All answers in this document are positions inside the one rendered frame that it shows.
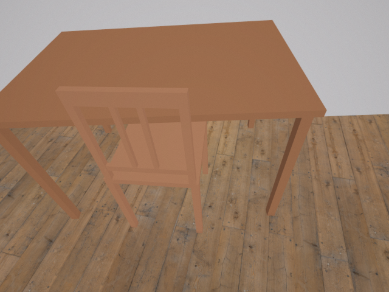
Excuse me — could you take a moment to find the table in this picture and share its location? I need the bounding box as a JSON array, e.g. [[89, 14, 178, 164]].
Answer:
[[0, 20, 327, 219]]

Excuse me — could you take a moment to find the chair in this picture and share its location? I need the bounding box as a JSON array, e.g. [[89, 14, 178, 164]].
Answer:
[[55, 86, 208, 233]]

